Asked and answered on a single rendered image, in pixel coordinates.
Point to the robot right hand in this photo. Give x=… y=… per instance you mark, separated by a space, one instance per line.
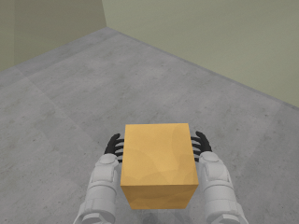
x=204 y=144

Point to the carton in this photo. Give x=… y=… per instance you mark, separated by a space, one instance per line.
x=158 y=169

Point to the robot left hand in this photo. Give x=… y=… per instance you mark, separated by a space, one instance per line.
x=111 y=146

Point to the robot left forearm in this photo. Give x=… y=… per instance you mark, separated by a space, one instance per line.
x=99 y=204

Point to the robot right forearm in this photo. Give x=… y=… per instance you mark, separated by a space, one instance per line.
x=220 y=201

